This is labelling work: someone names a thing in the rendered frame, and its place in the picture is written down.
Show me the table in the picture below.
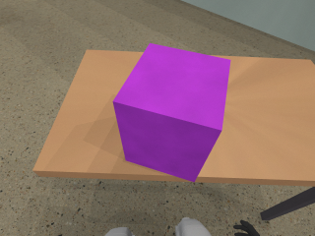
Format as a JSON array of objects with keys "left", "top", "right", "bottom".
[{"left": 32, "top": 49, "right": 315, "bottom": 221}]

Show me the robot right thigh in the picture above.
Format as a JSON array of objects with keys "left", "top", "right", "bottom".
[{"left": 175, "top": 218, "right": 212, "bottom": 236}]

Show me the carton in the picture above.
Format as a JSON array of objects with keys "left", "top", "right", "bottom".
[{"left": 112, "top": 43, "right": 231, "bottom": 182}]

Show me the robot right hand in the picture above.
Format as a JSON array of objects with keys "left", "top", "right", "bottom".
[{"left": 233, "top": 219, "right": 260, "bottom": 236}]

